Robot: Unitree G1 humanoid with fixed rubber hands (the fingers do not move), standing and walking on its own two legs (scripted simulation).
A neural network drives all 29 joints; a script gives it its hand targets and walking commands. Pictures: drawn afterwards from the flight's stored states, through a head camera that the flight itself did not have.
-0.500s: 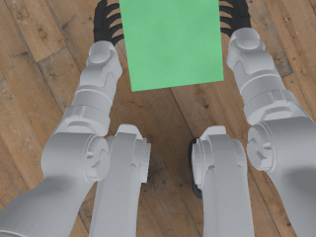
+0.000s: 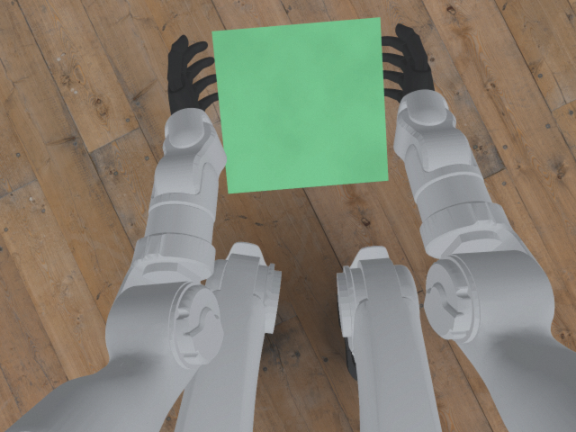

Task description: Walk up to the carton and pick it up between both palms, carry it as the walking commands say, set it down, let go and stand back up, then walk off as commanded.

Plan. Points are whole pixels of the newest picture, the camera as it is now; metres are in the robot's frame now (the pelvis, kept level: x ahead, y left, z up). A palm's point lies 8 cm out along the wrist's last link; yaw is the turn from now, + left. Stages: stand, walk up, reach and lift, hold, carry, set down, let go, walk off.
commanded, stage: reach and lift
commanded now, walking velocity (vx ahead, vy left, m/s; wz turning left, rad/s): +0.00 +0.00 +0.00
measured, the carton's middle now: (299, 122) +0.50 +0.01 -0.19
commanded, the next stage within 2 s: none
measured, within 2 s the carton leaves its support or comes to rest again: neither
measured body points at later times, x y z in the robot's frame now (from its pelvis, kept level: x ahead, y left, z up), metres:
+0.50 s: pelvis -0.01 +0.00 +0.05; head +0.26 -0.01 +0.41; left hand +0.48 +0.15 -0.03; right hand +0.51 -0.13 -0.04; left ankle +0.11 +0.12 -0.36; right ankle +0.11 -0.11 -0.36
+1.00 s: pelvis +0.00 +0.00 +0.10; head +0.23 -0.01 +0.49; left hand +0.46 +0.15 +0.04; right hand +0.49 -0.12 +0.03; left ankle +0.11 +0.12 -0.36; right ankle +0.11 -0.11 -0.36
